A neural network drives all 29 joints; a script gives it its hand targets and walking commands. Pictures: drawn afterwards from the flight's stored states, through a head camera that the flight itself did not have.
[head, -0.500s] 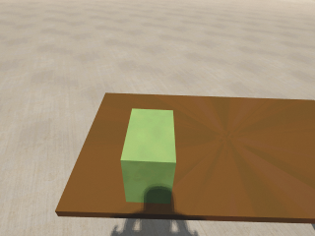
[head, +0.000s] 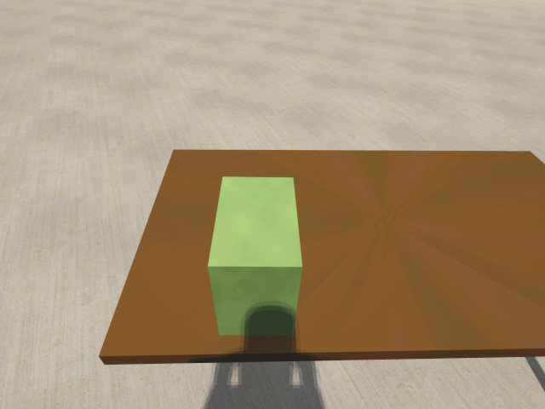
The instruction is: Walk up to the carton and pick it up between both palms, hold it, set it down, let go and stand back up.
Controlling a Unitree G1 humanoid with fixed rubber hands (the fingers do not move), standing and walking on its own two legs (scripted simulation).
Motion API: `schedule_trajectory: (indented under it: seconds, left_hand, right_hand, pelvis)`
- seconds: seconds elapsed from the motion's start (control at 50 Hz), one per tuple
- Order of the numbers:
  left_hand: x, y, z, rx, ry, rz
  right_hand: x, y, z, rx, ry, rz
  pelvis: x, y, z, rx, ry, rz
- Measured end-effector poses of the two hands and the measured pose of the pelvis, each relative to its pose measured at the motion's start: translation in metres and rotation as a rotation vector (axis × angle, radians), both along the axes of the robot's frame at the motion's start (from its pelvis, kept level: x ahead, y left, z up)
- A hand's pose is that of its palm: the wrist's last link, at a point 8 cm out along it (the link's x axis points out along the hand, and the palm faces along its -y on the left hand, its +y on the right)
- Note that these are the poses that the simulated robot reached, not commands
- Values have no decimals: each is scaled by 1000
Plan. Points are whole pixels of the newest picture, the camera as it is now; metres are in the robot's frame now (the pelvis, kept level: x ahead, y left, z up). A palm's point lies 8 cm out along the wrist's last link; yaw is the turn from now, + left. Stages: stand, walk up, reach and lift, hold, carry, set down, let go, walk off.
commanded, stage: stand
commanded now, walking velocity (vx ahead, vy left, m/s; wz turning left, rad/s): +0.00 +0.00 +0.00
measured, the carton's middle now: (257, 254) +0.48 +0.02 -0.09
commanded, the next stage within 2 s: none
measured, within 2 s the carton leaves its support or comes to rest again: neither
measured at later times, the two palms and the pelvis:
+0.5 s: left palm out of the picture -0.07 +0.20 -0.15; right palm out of the picture -0.08 -0.18 -0.15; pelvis -0.01 +0.01 +0.00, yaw +0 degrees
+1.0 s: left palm out of the picture -0.07 +0.20 -0.15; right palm out of the picture -0.07 -0.17 -0.15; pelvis -0.01 +0.02 +0.00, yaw +0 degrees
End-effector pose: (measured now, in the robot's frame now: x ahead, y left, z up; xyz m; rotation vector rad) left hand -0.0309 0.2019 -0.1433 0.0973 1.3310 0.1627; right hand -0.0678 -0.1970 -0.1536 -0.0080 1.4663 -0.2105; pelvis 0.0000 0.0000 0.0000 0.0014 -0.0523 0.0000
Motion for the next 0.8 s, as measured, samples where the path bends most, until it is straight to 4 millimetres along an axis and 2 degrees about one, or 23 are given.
schedule_trajectory:
  seconds: [0.16,0.42,0.8]
  left_hand:
    - [-13,-6,-4,-24,43,6]
    - [-40,-7,-5,-43,133,8]
    - [-41,-4,-6,-54,155,-7]
  right_hand:
    - [-1,12,-1,15,7,6]
    - [-10,18,0,11,42,14]
    - [-7,29,-1,23,38,24]
  pelvis:
    - [-4,4,0,1,0,-2]
    - [-10,11,0,2,6,-4]
    - [-13,19,-1,5,12,-6]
